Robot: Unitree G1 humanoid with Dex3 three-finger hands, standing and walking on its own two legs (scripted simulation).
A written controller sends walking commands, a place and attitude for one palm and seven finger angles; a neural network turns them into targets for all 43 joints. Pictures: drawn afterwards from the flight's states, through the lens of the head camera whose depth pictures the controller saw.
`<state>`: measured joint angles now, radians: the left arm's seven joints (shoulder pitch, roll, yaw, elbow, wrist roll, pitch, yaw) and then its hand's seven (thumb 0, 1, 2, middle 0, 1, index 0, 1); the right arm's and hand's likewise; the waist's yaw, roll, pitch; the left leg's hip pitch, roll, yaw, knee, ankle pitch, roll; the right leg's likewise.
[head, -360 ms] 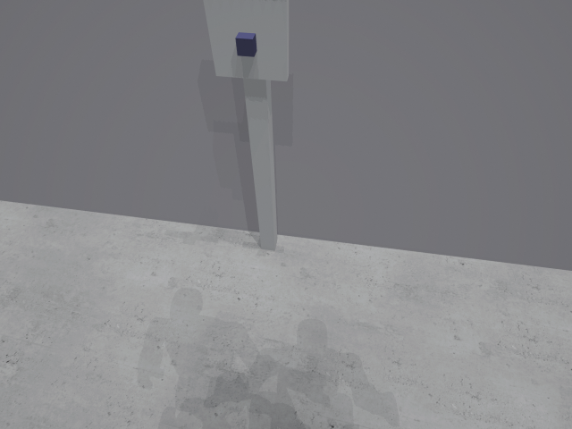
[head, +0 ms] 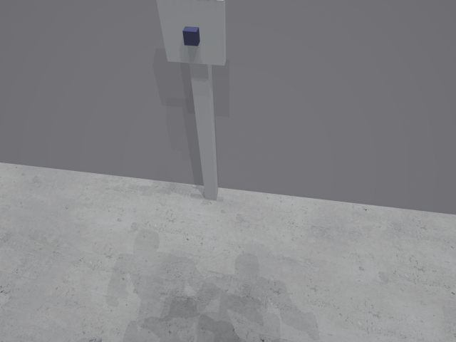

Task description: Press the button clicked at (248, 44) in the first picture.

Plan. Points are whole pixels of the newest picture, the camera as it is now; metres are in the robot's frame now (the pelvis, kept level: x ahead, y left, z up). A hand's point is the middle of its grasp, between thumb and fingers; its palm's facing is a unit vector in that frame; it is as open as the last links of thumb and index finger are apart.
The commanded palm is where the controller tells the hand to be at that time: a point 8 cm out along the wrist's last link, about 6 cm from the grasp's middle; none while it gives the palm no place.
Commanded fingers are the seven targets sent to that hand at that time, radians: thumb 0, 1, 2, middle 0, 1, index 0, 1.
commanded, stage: look at it before walking up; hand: left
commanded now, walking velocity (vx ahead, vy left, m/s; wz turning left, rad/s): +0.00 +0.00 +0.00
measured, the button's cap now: (191, 35) +0.85 +0.14 +0.12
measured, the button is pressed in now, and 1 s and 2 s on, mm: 0 0 0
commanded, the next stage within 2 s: take the last steps up to it in 0.58 s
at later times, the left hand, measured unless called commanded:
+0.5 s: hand out of the picture +0.09 +0.24 -0.16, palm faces -0.03 -0.94 -0.33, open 7.3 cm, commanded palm none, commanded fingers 0.00 0.90 0.90 -0.20 -0.30 -0.20 -0.30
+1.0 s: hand out of the picture +0.06 +0.21 -0.18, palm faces -0.03 -0.98 -0.22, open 7.3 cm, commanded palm none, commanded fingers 0.00 0.90 0.90 -0.20 -0.30 -0.20 -0.30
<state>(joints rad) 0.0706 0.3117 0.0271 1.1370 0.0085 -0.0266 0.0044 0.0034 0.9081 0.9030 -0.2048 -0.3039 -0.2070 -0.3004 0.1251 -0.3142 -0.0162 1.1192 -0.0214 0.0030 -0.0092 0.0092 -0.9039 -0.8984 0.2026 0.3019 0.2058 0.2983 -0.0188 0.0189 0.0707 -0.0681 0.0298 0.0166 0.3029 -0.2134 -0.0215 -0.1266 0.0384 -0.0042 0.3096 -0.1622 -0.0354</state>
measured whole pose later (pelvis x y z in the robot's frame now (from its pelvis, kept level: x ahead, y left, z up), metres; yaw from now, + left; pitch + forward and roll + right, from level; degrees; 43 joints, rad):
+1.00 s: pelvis +0.04 +0.01 -0.01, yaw -2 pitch +0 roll +0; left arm 0.22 0.23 0.03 1.16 0.02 0.00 -0.02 0.00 0.91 0.90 -0.20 -0.30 -0.20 -0.30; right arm 0.25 -0.20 -0.01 1.15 -0.03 0.00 0.00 0.01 -0.91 -0.90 0.20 0.30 0.20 0.30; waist -0.01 0.00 0.03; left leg -0.08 0.03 0.06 0.44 -0.35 -0.01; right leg -0.17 0.05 0.03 0.49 -0.30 -0.03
